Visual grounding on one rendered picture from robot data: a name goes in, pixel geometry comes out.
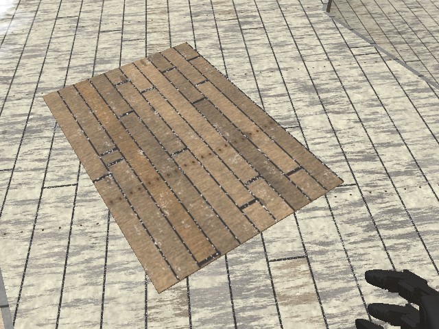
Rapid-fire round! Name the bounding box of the right robot hand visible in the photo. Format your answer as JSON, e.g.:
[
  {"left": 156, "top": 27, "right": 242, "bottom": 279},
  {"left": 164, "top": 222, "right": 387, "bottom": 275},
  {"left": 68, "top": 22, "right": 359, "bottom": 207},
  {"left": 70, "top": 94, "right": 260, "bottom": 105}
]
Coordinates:
[{"left": 355, "top": 269, "right": 439, "bottom": 329}]

